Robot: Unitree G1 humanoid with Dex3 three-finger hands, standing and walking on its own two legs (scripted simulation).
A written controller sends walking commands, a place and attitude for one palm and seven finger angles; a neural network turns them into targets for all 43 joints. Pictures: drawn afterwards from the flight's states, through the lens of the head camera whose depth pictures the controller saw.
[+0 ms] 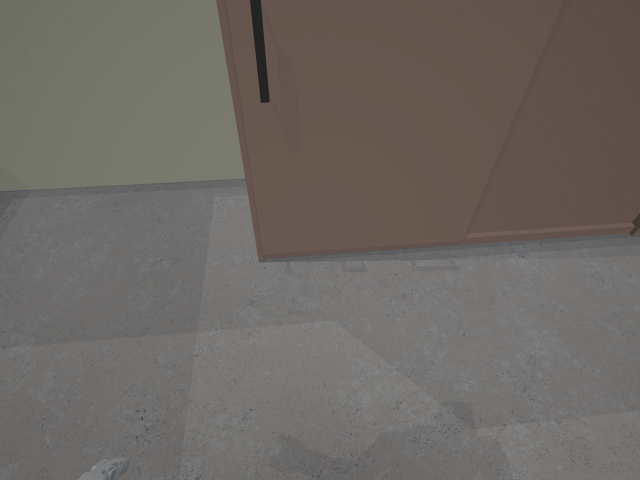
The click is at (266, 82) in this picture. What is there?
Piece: wardrobe's sliding door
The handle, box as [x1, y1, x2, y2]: [250, 0, 268, 102]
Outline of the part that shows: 250,0 261,102 268,101 268,89 260,0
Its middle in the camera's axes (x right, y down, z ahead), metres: -0.15 -0.46 +0.95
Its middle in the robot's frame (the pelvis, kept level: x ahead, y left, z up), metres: +1.03 +0.21 +0.09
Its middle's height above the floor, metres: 0.86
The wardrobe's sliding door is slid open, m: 0.00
